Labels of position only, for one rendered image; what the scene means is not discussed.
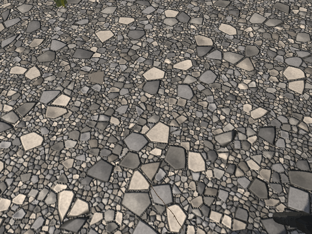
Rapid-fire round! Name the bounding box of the robot right hand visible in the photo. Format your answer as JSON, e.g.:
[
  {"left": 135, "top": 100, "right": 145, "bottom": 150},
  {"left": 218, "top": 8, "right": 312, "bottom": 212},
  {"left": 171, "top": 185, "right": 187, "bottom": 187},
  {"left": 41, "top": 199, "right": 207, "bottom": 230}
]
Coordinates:
[{"left": 272, "top": 211, "right": 312, "bottom": 234}]

